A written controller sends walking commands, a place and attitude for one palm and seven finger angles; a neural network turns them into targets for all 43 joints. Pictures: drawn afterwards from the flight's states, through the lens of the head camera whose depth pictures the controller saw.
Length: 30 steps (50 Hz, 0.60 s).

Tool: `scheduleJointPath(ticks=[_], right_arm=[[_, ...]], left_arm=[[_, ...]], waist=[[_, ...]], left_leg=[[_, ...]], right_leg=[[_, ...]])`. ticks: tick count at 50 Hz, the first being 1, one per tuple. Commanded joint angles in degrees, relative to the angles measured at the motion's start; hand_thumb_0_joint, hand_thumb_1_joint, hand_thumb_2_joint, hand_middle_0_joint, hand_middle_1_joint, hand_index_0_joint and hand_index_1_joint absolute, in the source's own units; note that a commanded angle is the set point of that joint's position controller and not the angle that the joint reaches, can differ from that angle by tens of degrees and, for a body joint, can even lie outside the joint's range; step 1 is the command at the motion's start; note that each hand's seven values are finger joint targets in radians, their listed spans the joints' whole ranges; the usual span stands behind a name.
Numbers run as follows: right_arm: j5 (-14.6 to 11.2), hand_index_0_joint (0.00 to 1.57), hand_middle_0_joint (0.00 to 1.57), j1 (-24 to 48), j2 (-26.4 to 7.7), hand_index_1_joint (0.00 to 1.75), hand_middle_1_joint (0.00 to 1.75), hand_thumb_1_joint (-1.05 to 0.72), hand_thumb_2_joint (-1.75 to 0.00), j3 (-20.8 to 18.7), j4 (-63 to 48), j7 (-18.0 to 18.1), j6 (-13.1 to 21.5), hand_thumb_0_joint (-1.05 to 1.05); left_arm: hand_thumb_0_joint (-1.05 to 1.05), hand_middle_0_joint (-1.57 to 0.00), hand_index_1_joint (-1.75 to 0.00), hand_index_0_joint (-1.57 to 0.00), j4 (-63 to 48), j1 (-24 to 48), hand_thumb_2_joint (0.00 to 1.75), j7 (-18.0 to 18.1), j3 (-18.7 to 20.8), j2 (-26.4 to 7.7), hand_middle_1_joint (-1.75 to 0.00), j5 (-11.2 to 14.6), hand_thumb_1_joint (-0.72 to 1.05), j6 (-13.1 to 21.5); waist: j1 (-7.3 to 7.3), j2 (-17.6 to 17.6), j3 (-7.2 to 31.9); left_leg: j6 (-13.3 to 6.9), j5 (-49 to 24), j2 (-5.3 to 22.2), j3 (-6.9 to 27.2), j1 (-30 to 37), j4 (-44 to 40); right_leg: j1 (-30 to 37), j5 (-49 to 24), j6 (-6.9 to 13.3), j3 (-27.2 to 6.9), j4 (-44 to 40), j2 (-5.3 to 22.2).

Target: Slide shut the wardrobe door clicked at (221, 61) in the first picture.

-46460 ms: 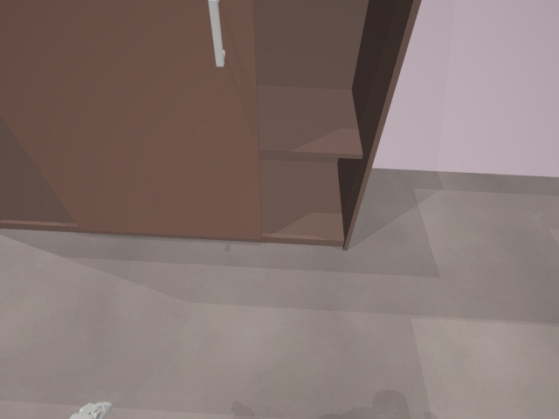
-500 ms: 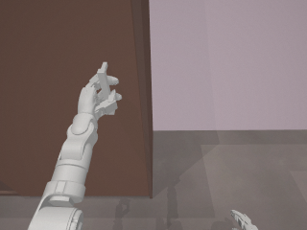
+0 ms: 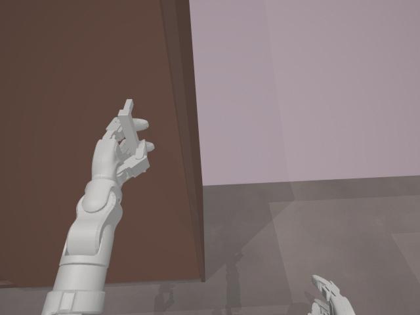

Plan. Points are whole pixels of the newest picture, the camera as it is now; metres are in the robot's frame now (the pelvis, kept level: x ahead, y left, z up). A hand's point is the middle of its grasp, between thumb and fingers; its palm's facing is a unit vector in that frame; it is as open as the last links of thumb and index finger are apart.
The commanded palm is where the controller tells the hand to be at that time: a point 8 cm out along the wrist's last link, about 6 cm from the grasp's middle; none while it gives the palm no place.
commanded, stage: tug the door sideways, standing still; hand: left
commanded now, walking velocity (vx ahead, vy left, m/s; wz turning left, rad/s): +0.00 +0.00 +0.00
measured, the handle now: (135, 137) +0.42 +0.15 +0.15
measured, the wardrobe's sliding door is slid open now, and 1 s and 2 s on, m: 0.00 0.00 0.00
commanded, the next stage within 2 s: step sideways, sliding the door along in 0.88 s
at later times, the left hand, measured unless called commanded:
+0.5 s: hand (146, 157) +0.36 +0.12 +0.15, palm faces +0.13 -0.99 -0.03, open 5.6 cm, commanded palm +0.33 +0.13 +0.16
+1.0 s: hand (147, 158) +0.36 +0.12 +0.15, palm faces +0.12 -0.99 -0.04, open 5.7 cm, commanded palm +0.34 +0.16 +0.15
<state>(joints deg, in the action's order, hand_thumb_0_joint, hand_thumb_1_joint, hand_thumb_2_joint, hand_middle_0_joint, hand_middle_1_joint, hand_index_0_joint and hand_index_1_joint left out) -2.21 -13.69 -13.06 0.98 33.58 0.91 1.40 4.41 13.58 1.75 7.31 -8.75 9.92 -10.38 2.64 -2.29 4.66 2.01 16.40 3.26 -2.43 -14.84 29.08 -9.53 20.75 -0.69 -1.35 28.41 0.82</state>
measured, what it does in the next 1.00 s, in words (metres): stands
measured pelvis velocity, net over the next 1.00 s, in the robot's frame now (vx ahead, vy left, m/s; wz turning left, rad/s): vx -0.04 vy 0.00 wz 0.09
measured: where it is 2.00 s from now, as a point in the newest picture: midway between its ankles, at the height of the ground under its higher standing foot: outside the picture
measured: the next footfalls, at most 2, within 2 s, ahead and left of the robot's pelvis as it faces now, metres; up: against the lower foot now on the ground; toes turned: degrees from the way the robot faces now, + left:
right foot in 1.72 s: +0.17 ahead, -0.26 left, +0.00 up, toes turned +6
left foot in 1.86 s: +0.05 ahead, +0.02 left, +0.00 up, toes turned +16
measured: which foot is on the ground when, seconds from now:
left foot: down 0.00-1.00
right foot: down 0.00-1.00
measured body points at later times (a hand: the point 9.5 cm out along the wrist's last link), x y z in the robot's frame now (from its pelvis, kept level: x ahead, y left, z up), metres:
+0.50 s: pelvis +0.00 +0.00 +0.00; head +0.00 -0.02 +0.45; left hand +0.35 +0.17 +0.16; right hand +0.19 -0.21 -0.10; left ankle -0.02 +0.14 -0.74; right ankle -0.07 -0.13 -0.73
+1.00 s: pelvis -0.04 +0.00 -0.01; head -0.03 -0.01 +0.44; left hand +0.35 +0.17 +0.15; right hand +0.11 -0.22 -0.12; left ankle -0.02 +0.14 -0.74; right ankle -0.07 -0.13 -0.74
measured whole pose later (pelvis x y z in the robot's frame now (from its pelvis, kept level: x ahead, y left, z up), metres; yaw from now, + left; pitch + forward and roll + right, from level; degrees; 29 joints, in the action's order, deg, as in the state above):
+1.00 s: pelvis -0.04 +0.00 -0.01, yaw +5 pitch +2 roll -1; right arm -1.8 -14.6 -12.9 1.0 40.0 1.0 4.4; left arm 26.1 33.5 9.1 -0.8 -5.7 7.5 -4.3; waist -0.4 -2.9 1.7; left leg 1.5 14.9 1.3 2.4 -21.6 34.6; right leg -13.7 21.2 -1.0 3.7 33.2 2.3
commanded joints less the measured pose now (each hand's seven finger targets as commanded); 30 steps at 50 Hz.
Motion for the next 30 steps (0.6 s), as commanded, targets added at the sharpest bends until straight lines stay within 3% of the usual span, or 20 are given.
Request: scheduleJointPath(ticks=[1, 2, 7, 9, 11, 17, 22, 26, 27, 29, 30], right_arm=[[0.08, 0.2, 0.2, 8.03, -5.64, 0.3, 0.3, -0.9, -0.9, -2.26, -9.25, 0.42, 2.33, 0.0], [0.23, 0.2, 0.2, 8.05, -5.8, 0.3, 0.3, -0.9, -0.9, -2.23, -9.16, 0.47, 2.09, 0.0], [0.6, 0.2, 0.2, 7.28, -5.96, 0.3, 0.3, -0.9, -0.9, -2.14, -6.48, 1.41, 1.42, 0.0], [0.84, 0.2, 0.2, 7.2, -5.69, 0.3, 0.3, -0.9, -0.9, -2.18, -6.49, 1.47, 1.28, 0.0], [0.88, 0.2, 0.2, 7.34, -5.48, 0.3, 0.3, -0.9, -0.9, -2.18, -6.28, 1.47, 1.18, 0.0], [1.01, 0.2, 0.2, 7.88, -5.24, 0.3, 0.3, -0.9, -0.9, -1.98, -5.85, 1.31, 0.75, 0.0], [1.01, 0.2, 0.2, 7.8, -5.07, 0.3, 0.3, -0.9, -0.9, -2.01, -5.77, 1.19, 1.0, 0.0], [0.79, 0.2, 0.2, 7.55, -4.7, 0.3, 0.3, -0.9, -0.9, -2.05, -5.54, 0.82, 1.6, 0.0], [0.93, 0.2, 0.2, 7.24, -4.83, 0.3, 0.3, -0.9, -0.9, -2.14, -5.22, 0.79, 1.7, 0.0], [0.76, 0.2, 0.2, 7.16, -4.58, 0.3, 0.3, -0.9, -0.9, -2.2, -5.06, 0.55, 2.08, 0.0], [0.71, 0.2, 0.2, 6.97, -4.64, 0.3, 0.3, -0.9, -0.9, -2.21, -4.94, 0.46, 2.32, 0.0]], left_arm=[[0.0, -0.45, -1.4, -0.45, -18.87, 10.69, 0.9, -1.49, -0.64, -4.61, -1.4, 0.36, 0.9, 2.82], [0.0, -0.45, -1.4, -0.45, -20.0, 10.92, 0.9, -1.43, -1.05, -4.76, -1.4, 0.06, 0.9, 2.74], [0.0, -0.45, -1.4, -0.45, -16.58, 25.74, 0.9, -0.05, -4.47, -2.53, -1.4, -0.95, 0.9, 1.52], [0.0, -0.45, -1.4, -0.45, -15.59, 25.8, 0.9, 0.35, -5.66, -0.82, -1.4, -1.31, 0.9, 1.22], [0.0, -0.45, -1.4, -0.45, -14.9, 26.93, 0.9, 0.36, -7.68, 1.07, -1.4, -1.61, 0.9, 1.38], [0.0, -0.45, -1.4, -0.45, -12.49, 31.17, 0.9, 0.46, -13.0, 5.11, -1.4, -2.98, 0.9, 3.59], [0.0, -0.45, -1.4, -0.45, -10.26, 34.96, 0.9, 0.11, -15.89, 7.89, -1.4, -3.06, 0.9, 5.06], [0.0, -0.45, -1.4, -0.45, -8.76, 39.11, 0.9, 0.28, -18.18, 10.45, -1.4, -2.95, 0.9, 6.2], [0.0, -0.45, -1.4, -0.45, -7.99, 39.93, 0.9, 0.53, -18.69, 10.88, -1.4, -3.12, 0.9, 6.73], [0.0, -0.45, -1.4, -0.45, -7.28, 42.02, 0.9, 0.67, -19.99, 12.11, -1.4, -3.34, 0.9, 7.37], [0.0, -0.45, -1.4, -0.45, -6.91, 43.26, 0.9, 0.75, -20.35, 12.46, -1.4, -3.19, 0.9, 7.8]], waist=[[-3.44, 3.27, 14.85], [-3.65, 2.62, 14.9], [-0.52, 2.72, 13.07], [-0.98, 1.65, 15.81], [-0.54, 2.14, 16.41], [0.16, 1.79, 15.64], [0.8, 3.6, 15.92], [1.26, 1.91, 17.01], [1.53, 3.81, 16.88], [1.75, 1.27, 17.45], [1.98, 1.89, 17.37]], left_leg=[[-3.33, -33.35, -2.45, -0.87, 13.06, 1.58], [-3.31, -33.97, -2.53, -0.98, 12.97, 1.55], [-3.38, -33.5, -2.63, 0.06, 14.87, 2.48], [-3.38, -35.21, -2.92, 0.35, 15.95, 2.94], [-3.44, -35.72, -2.99, 0.67, 16.44, 3.4], [-3.6, -32.74, -2.91, 1.85, 16.36, 3.48], [-3.87, -32.18, -2.79, 2.59, 16.37, 4.04], [-3.6, -30.41, -2.92, 3.07, 16.79, 4.54], [-3.84, -29.45, -2.9, 3.3, 16.28, 4.51], [-3.53, -28.64, -2.76, 3.67, 17.13, 4.64], [-3.55, -27.36, -2.87, 3.75, 16.89, 4.72]], right_leg=[[2.62, -42.01, 0.64, 5.0, -0.14, -1.88], [3.42, -42.49, 0.8, 4.95, -0.16, -1.8], [-0.63, -40.31, 0.77, 4.93, -0.57, -1.8], [-0.23, -41.57, 0.85, 4.95, 0.1, -1.59], [-0.6, -41.85, 0.79, 5.15, 0.38, -1.44], [-2.26, -37.3, 1.21, 5.4, 0.59, -1.37], [-3.4, -36.36, 1.2, 5.71, 0.98, -1.5], [-4.98, -34.11, 1.47, 5.86, 1.7, -1.73], [-4.88, -33.53, 1.41, 5.93, 1.43, -1.77], [-6.51, -31.36, 1.65, 6.06, 1.87, -1.96], [-6.95, -30.53, 1.68, 6.07, 1.79, -2.07]])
